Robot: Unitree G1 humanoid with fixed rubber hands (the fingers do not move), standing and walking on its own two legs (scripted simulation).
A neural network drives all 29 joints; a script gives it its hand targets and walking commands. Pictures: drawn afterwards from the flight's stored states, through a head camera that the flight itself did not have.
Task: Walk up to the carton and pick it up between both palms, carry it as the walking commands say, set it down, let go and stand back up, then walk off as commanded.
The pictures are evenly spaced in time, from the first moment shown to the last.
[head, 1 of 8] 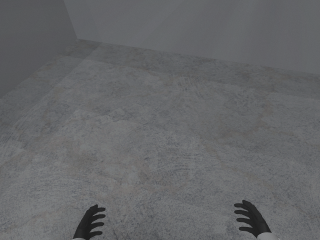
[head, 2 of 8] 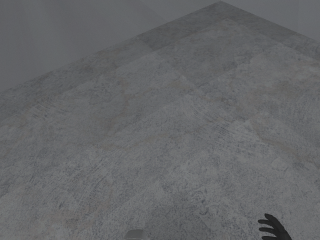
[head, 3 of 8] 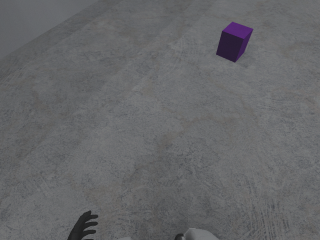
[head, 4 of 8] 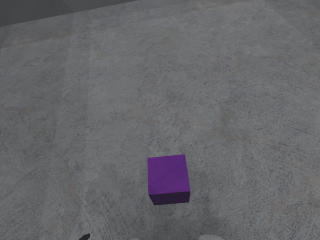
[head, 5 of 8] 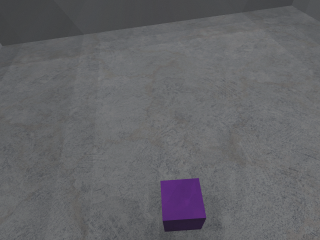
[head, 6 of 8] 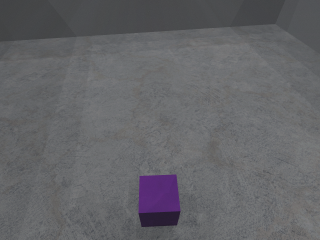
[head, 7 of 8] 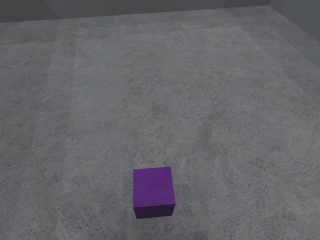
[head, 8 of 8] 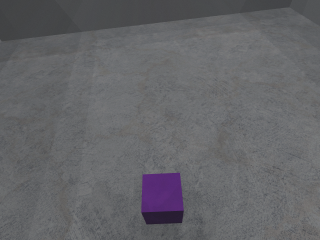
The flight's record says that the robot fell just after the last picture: no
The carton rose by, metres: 0.00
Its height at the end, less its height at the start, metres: +0.00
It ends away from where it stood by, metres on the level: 0.00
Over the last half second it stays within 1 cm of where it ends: yes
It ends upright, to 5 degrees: yes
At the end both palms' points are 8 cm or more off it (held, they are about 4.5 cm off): yes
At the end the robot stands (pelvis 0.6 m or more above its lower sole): yes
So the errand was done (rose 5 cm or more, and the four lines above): no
